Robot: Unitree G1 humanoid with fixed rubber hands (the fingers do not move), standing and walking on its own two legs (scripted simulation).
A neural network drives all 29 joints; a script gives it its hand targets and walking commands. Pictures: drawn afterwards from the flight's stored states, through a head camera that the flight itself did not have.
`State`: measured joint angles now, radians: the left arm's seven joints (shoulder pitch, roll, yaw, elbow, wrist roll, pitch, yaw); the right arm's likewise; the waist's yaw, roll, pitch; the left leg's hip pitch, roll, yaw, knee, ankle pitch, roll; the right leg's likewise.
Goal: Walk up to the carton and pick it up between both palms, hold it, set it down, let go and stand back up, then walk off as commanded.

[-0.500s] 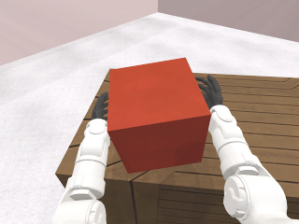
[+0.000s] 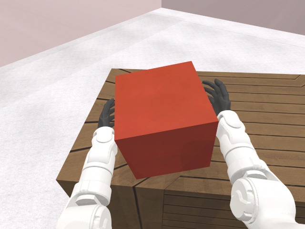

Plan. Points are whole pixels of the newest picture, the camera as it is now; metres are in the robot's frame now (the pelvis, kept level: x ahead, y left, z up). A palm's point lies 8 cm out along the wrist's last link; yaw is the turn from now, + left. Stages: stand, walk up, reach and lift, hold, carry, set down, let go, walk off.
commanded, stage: set down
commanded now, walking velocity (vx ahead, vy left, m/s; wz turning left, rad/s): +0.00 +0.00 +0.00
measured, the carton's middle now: (163, 121) +0.42 -0.02 +0.08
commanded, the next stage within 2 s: none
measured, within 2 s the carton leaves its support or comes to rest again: neither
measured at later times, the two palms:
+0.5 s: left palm (111, 128) +0.40 +0.13 +0.08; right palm (219, 111) +0.43 -0.18 +0.11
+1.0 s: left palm (116, 128) +0.42 +0.13 +0.06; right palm (219, 112) +0.45 -0.19 +0.09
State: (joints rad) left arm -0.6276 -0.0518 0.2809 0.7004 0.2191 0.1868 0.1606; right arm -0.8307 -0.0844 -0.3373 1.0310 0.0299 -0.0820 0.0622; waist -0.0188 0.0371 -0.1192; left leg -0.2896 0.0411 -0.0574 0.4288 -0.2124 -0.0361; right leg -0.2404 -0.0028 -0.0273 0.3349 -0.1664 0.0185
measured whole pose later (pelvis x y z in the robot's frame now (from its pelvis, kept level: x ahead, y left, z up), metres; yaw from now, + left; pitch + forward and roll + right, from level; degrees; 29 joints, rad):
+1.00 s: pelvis +0.04 -0.01 +0.00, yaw +0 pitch +7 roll -1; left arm -0.63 -0.10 0.34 0.79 0.24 0.08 0.18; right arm -0.83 -0.10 -0.44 1.11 -0.07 -0.16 0.13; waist -0.02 0.06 -0.08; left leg -0.29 0.05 -0.06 0.43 -0.26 -0.04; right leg -0.24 0.01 -0.03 0.33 -0.21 0.02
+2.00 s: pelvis +0.04 -0.02 +0.00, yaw +0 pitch +14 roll -1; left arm -0.63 -0.14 0.43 0.85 0.24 -0.16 0.18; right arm -0.83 -0.11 -0.44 1.13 -0.13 -0.32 0.15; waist 0.00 0.05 -0.08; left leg -0.42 0.06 -0.06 0.43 -0.23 -0.04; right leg -0.37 0.02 -0.03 0.34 -0.21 0.00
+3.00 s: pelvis +0.04 -0.02 +0.00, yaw -1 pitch +15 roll -1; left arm -0.63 -0.17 0.49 0.86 0.28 -0.23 0.16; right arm -0.83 -0.13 -0.44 1.14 -0.17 -0.35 0.15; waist 0.00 0.04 -0.08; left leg -0.44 0.06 -0.06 0.43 -0.24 -0.05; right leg -0.40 0.02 -0.03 0.36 -0.21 0.00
